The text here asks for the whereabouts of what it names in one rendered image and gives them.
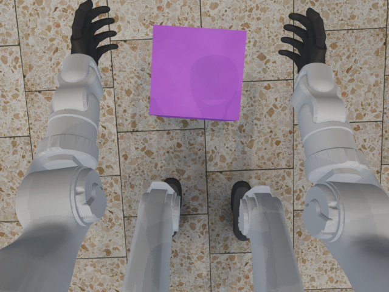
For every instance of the robot right forearm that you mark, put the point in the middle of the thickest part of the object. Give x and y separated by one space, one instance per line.
330 149

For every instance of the right robot upper arm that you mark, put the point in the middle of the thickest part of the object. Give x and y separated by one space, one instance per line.
352 221

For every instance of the right robot thigh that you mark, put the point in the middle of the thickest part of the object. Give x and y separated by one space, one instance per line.
275 267

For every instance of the robot left foot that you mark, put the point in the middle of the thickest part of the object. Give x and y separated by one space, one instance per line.
175 184

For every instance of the robot right hand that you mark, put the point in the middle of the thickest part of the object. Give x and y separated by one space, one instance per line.
313 47

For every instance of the robot left forearm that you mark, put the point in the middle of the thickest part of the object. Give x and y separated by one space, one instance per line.
73 121

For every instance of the carton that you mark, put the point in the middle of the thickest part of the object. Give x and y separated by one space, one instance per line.
197 73

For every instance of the robot left hand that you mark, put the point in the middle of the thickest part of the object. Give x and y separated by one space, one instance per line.
83 39

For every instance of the left robot upper arm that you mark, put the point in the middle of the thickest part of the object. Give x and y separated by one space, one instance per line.
56 209

